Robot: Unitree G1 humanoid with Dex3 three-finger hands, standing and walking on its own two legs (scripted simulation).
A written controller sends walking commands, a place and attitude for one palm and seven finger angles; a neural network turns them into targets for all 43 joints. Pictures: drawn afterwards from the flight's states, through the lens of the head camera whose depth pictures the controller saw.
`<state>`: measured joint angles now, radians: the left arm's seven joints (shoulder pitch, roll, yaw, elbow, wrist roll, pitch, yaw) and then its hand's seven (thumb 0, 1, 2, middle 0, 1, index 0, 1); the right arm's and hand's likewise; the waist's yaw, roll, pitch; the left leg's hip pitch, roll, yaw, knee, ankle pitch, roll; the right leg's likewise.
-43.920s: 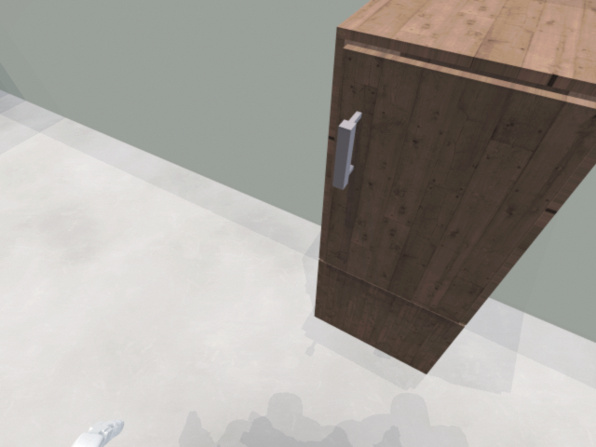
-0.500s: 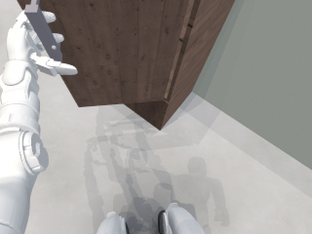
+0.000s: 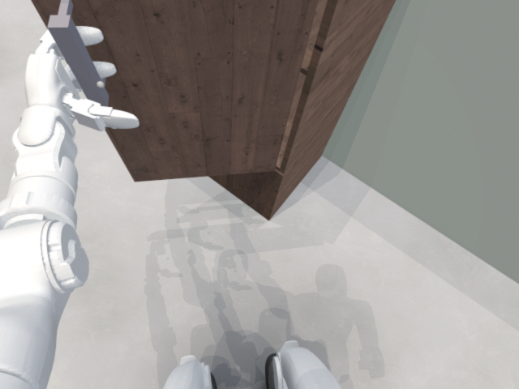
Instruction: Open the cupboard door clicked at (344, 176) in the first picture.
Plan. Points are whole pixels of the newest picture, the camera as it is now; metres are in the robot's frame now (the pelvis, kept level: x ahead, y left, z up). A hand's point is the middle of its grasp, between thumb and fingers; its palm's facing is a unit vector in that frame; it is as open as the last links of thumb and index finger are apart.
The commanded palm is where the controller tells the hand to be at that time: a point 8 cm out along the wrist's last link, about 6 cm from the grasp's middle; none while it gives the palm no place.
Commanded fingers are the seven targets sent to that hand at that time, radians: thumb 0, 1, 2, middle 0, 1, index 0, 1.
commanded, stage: close the thumb around the handle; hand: left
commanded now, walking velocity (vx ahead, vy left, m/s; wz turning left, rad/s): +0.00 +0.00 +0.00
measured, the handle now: (84, 56) +0.59 +0.19 +0.10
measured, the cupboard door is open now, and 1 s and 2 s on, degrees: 45 48 90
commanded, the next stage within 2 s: pull the door open along its arc in 0.66 s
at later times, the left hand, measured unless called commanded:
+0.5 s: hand (98, 82) +0.54 +0.17 +0.11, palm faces +0.03 -1.00 -0.02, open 6.8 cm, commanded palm +0.51 +0.21 +0.10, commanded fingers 0.00 0.90 0.90 -0.40 -1.35 -0.40 -1.35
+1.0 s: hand (99, 94) +0.52 +0.17 +0.10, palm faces +0.02 -1.00 -0.01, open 5.9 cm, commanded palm +0.47 +0.21 +0.10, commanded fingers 0.00 0.90 0.90 -0.40 -1.35 -0.40 -1.35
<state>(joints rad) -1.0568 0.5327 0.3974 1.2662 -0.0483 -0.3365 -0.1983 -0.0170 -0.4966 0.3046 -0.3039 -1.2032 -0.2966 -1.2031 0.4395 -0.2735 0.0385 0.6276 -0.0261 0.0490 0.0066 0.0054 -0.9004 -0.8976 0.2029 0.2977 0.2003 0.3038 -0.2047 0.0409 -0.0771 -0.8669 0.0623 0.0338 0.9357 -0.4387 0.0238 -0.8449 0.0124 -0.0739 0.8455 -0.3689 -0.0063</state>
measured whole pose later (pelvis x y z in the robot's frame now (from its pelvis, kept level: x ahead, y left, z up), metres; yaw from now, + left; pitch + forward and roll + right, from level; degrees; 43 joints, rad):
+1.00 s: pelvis +0.00 +0.00 +0.01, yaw -1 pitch +20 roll -2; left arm -0.90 0.47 0.40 1.14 -0.09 -0.36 -0.20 0.00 0.71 0.77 -0.36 -1.35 -0.35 -1.35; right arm 0.45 -0.27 0.02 0.62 -0.02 0.06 0.01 0.01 -0.90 -0.90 0.20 0.30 0.20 0.30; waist -0.17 0.05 -0.10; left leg -0.80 0.07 0.06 0.90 -0.43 0.02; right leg -0.80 0.02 -0.05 0.82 -0.36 -0.01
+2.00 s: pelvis +0.01 -0.05 +0.03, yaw +4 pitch +6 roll +1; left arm -0.06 -0.12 -0.20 0.18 0.06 -0.09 0.60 0.00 0.50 0.73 -0.37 -1.31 -0.37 -1.32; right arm 0.17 -0.19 -0.01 0.61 -0.07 0.07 0.00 0.01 -0.90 -0.90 0.20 0.30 0.20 0.30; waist 0.00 0.05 -0.07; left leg -0.45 0.04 -0.01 0.71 -0.36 -0.04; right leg -0.46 0.00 -0.12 0.74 -0.38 -0.07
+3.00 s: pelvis -0.02 -0.01 +0.02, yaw +3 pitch +4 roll +0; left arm -0.09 -0.01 -0.23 0.22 -0.09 -0.17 0.09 -0.02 -0.50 0.30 -0.16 -0.32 -0.11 -0.33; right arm 0.23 -0.21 0.04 0.58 0.01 -0.03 -0.02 0.02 -0.90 -0.90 0.20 0.30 0.20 0.30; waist 0.01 0.05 -0.04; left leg -0.48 0.00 0.03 0.78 -0.37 0.02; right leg -0.49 -0.04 -0.07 0.78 -0.36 -0.01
